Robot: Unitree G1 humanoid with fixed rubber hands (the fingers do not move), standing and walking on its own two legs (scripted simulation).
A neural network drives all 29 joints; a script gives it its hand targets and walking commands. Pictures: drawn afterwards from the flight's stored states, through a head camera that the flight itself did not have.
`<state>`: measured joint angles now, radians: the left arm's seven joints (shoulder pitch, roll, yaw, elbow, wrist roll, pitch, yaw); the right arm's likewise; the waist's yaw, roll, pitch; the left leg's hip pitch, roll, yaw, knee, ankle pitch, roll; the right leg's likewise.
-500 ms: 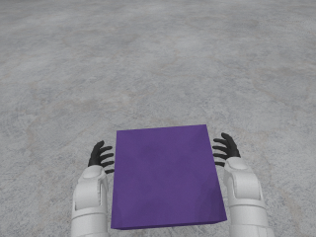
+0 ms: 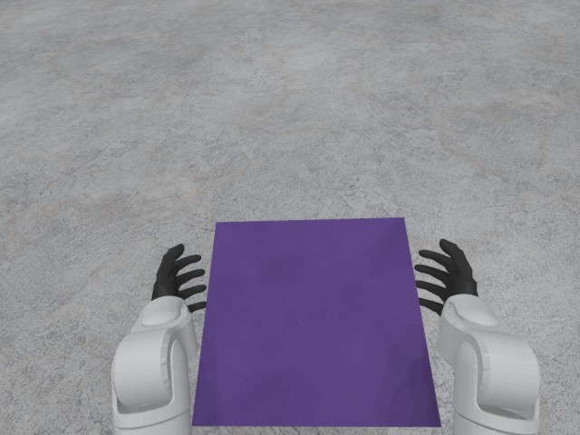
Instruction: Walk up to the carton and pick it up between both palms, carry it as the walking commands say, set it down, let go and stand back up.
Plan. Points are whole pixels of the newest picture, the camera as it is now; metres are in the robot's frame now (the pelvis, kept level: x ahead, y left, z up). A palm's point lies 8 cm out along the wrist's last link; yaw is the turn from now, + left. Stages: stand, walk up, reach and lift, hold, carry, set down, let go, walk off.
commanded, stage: carry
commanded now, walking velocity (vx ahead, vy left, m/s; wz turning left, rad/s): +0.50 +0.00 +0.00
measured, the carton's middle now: (311, 322) +0.28 -0.02 +0.01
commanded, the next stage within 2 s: none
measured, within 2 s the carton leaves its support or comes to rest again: neither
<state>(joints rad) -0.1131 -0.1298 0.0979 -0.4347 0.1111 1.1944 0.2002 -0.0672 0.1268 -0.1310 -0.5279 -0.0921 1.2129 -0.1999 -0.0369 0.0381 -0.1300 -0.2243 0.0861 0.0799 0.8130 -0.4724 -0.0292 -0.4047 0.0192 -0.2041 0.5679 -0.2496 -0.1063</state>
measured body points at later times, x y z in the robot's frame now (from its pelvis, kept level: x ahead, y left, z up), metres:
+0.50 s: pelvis +0.31 +0.00 +0.01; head +0.33 +0.00 +0.46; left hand +0.59 +0.15 +0.09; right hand +0.56 -0.20 +0.09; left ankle +0.36 +0.07 -0.73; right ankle +0.15 -0.07 -0.64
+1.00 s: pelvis +0.64 -0.09 +0.02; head +0.67 -0.10 +0.47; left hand +0.90 +0.08 +0.09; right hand +0.91 -0.27 +0.09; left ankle +0.57 +0.05 -0.66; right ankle +0.67 -0.16 -0.73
